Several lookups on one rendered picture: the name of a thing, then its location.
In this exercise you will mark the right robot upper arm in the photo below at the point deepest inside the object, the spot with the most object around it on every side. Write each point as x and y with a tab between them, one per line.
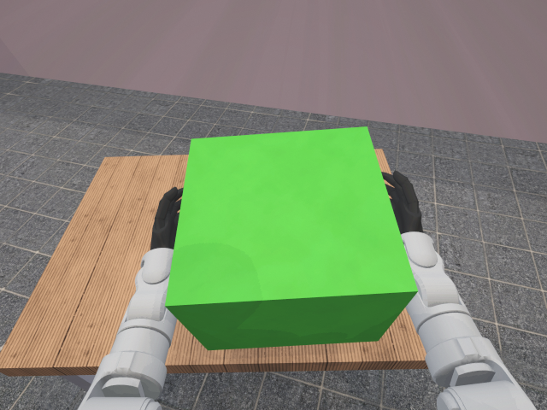
498	395

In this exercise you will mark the table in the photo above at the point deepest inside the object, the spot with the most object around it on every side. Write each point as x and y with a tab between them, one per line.
72	317

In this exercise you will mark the carton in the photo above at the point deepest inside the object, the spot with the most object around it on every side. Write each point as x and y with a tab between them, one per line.
287	239

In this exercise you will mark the right robot forearm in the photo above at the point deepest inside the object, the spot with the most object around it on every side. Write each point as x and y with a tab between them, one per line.
456	353

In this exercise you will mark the robot left hand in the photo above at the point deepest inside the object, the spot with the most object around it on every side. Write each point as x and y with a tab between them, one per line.
166	220

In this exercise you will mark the robot right hand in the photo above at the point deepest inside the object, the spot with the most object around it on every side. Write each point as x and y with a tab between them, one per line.
404	202

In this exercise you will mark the left robot forearm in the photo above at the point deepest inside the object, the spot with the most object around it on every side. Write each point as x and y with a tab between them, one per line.
135	366

